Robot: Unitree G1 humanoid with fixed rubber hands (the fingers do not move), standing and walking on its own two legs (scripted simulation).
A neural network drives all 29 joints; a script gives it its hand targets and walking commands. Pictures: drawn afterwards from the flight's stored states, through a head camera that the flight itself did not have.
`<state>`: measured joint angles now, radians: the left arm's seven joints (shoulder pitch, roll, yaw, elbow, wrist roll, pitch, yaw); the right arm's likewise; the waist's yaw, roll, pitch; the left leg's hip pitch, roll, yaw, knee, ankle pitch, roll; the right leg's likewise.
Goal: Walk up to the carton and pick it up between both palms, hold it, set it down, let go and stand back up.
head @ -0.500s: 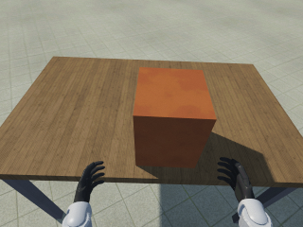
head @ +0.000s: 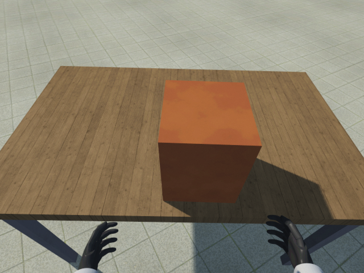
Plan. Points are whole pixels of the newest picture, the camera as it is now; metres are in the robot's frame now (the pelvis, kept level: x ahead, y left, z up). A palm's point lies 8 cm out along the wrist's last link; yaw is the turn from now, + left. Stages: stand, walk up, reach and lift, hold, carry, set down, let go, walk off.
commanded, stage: set down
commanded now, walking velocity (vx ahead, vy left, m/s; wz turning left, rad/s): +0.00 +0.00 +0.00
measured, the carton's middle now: (201, 144) +0.42 -0.02 +0.03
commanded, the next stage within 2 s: let go in 0.56 s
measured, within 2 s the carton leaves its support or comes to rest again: neither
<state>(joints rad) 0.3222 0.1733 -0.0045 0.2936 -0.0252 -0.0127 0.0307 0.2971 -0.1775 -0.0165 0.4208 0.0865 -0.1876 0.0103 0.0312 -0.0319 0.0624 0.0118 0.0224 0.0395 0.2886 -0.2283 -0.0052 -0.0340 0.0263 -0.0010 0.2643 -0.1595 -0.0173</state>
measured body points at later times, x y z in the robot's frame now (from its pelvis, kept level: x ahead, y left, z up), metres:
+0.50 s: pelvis -0.02 +0.00 +0.00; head -0.01 +0.01 +0.45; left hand +0.15 +0.23 -0.09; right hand +0.16 -0.23 -0.08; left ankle -0.04 +0.11 -0.75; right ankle -0.01 -0.11 -0.75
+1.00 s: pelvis -0.01 +0.00 +0.00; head -0.01 +0.01 +0.44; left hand +0.17 +0.23 -0.09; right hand +0.17 -0.23 -0.08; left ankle -0.04 +0.11 -0.75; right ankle -0.01 -0.11 -0.75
